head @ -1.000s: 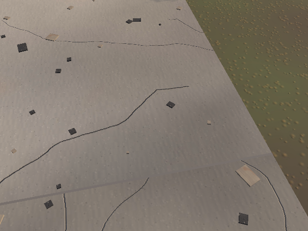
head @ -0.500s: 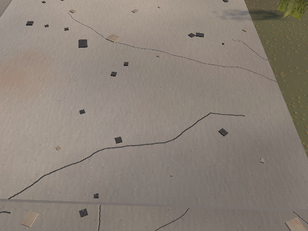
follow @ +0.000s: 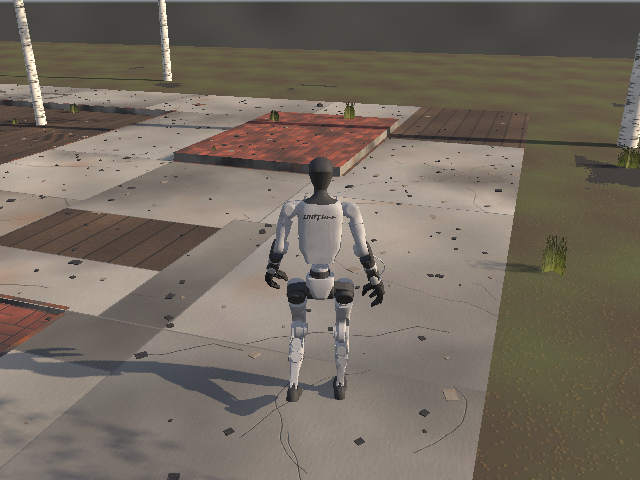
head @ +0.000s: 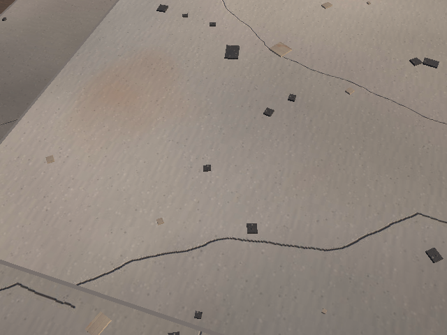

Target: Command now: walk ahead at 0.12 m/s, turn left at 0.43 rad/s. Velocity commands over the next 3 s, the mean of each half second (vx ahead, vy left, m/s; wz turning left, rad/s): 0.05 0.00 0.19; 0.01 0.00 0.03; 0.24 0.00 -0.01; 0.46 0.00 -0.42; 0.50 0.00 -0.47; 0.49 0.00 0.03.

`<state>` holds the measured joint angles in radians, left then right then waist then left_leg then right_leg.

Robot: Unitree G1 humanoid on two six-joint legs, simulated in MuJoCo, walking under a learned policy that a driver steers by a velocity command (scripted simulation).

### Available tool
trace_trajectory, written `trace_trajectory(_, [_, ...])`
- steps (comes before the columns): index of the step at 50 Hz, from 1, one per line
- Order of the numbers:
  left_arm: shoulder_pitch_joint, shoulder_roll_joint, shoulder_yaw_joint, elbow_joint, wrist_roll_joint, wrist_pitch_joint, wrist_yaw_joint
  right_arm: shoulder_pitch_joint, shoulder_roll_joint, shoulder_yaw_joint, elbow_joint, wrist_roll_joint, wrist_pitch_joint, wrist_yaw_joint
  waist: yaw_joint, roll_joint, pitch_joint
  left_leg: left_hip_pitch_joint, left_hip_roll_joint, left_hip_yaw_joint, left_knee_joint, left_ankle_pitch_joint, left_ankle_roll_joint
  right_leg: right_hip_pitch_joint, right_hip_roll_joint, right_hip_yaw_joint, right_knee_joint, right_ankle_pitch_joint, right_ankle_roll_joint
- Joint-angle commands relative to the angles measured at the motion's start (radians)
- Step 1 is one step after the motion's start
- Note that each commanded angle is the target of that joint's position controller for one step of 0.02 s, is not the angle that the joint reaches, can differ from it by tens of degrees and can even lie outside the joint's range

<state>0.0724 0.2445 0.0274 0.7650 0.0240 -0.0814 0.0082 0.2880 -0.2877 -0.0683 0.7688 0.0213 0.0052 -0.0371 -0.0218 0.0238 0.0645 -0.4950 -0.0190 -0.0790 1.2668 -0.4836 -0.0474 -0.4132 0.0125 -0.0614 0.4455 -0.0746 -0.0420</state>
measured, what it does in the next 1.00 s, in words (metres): steps on the spot: left foot, then right foot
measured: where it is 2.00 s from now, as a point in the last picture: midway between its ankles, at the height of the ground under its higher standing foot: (219, 316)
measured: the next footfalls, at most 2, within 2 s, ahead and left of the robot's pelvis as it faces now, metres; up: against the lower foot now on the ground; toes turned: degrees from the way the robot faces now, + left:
left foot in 0.24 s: +0.10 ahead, +0.14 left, +0.00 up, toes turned +3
right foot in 0.52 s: +0.09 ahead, -0.11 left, +0.00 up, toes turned +3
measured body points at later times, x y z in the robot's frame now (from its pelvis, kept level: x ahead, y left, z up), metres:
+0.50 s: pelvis +0.05 +0.03 +0.00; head +0.06 +0.04 +0.45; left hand +0.14 +0.30 -0.13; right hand +0.22 -0.19 -0.10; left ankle +0.06 +0.13 -0.73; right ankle +0.06 -0.11 -0.72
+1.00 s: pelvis +0.05 +0.01 +0.00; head +0.06 +0.01 +0.45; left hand +0.09 +0.26 -0.14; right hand +0.13 -0.23 -0.14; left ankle +0.06 +0.13 -0.73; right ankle +0.05 -0.11 -0.73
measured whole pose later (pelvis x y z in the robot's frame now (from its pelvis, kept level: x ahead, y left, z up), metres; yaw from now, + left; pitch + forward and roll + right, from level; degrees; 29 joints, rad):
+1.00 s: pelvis +0.05 +0.01 +0.00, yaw +4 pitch -2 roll +0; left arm 0.20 0.20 0.01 1.04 0.00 -0.01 0.03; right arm 0.24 -0.20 -0.06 0.94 0.00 0.00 -0.04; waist 0.01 0.00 0.04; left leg -0.24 0.00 -0.01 0.52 -0.26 0.00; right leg -0.20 -0.01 0.00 0.53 -0.30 0.01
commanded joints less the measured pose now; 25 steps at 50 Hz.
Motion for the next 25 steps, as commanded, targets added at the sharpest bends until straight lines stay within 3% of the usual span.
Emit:
trace_trajectory(1, [0.012,0.121,0.03,-0.026,0.011,-0.007,-0.002,0.127,-0.001,-0.002,-0.054,-0.003,0.012,-0.008,-0.022,-0.121,-0.148,0.02,0.054,0.023,-0.128,0.025,-0.008,0.111,-0.249,0.17,-0.184,0.37,-0.228])
trace_trajectory(4, [0.004,0.159,0.044,-0.015,-0.008,0.001,0.001,0.069,-0.003,0.01,-0.088,-0.018,0.008,-0.002,-0.014,-0.111,-0.21,0.089,0.072,0.03,-0.325,0.121,0.005,0.136,-0.288,0.147,-0.185,0.425,-0.254])
trace_trajectory(8, [0.014,0.179,0.047,0.0,-0.028,0.033,0.0,0.003,-0.041,0.008,-0.111,-0.018,0.021,0.015,0.008,-0.134,-0.202,0.18,0.055,0.061,-0.508,0.195,0.03,0.128,-0.281,0.138,-0.19,0.099,-0.224])
trace_trajectory(10, [0.008,0.169,0.04,0.008,-0.039,0.046,-0.002,0.009,-0.042,0.004,-0.11,-0.024,0.023,0.021,-0.012,-0.13,-0.173,0.274,0.028,0.096,-0.676,0.265,0.063,0.09,-0.258,0.132,-0.15,-0.07,-0.182])
trace_trajectory(11, [0.028,0.139,0.028,0.018,-0.041,0.049,-0.004,0.014,-0.049,0.0,-0.108,-0.029,0.022,0.021,-0.016,-0.124,-0.162,0.335,0.016,0.1,-0.753,0.275,0.085,0.059,-0.23,0.123,-0.112,-0.131,-0.14])
trace_trajectory(12, [0.066,0.096,0.012,0.034,-0.034,0.049,-0.007,0.018,-0.071,-0.004,-0.121,-0.039,0.021,0.018,-0.016,-0.086,-0.155,0.395,0.073,0.023,-0.85,0.329,0.116,0.016,-0.187,0.097,-0.053,-0.214,-0.066])
trace_trajectory(13, [0.095,0.031,-0.009,0.022,-0.004,0.048,-0.015,0.01,-0.14,-0.011,-0.149,-0.052,0.022,0.007,0.033,0.124,-0.173,0.44,0.286,-0.233,-0.929,0.472,0.18,-0.058,-0.084,-0.011,0.19,-0.366,0.028])
trace_trajectory(14, [0.074,0.067,0.006,0.008,-0.012,0.049,-0.003,-0.039,-0.159,-0.012,-0.154,-0.069,0.01,0.011,0.031,0.263,-0.119,0.251,0.378,-0.332,-1.006,0.41,0.311,-0.077,-0.038,0.028,0.278,-0.498,0.051])
trace_trajectory(15, [0.057,0.138,0.025,0.013,-0.019,0.058,0.007,-0.081,-0.115,-0.003,-0.163,-0.068,-0.01,0.016,0.025,0.202,-0.08,0.209,0.33,-0.291,-1.018,0.359,0.32,-0.06,-0.059,0.07,0.382,-0.47,0.063])
trace_trajectory(16, [0.082,0.143,0.034,0.032,-0.023,0.067,0.009,-0.108,-0.076,0.007,-0.152,-0.063,-0.028,0.02,0.042,0.172,-0.082,0.209,0.286,-0.225,-1.005,0.378,0.287,-0.059,-0.06,0.082,0.42,-0.42,0.07])
trace_trajectory(18, [0.128,0.127,0.04,0.074,-0.011,0.081,0.019,-0.144,-0.066,0.009,-0.141,-0.044,-0.044,0.024,0.058,0.112,-0.103,0.226,0.244,-0.152,-0.966,0.529,0.253,-0.032,-0.07,0.089,0.455,-0.363,0.092])
trace_trajectory(20, [0.129,0.083,0.027,0.081,-0.02,0.081,0.017,-0.149,-0.049,0.014,-0.126,-0.042,-0.044,0.024,0.061,0.091,-0.13,0.243,0.214,-0.094,-0.923,0.671,0.248,0.03,-0.069,0.082,0.383,-0.342,0.104])
trace_trajectory(23, [0.089,0.066,0.015,0.078,-0.029,0.076,0.015,-0.121,-0.041,0.013,-0.098,-0.034,-0.034,0.019,0.03,0.107,-0.159,0.322,0.21,-0.105,-0.875,0.688,0.259,0.082,-0.053,0.06,0.194,-0.296,0.106])
trace_trajectory(25, [0.115,0.071,0.011,0.095,-0.02,0.073,0.01,-0.112,-0.035,0.015,-0.076,-0.019,-0.029,0.018,0.051,0.087,-0.159,0.305,0.18,-0.1,-0.856,0.584,0.214,0.199,-0.048,0.056,-0.027,-0.059,0.086])
Over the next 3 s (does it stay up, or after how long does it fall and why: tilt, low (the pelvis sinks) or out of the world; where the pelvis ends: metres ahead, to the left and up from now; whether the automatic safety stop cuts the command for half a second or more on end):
stays up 0.92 -0.22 0.02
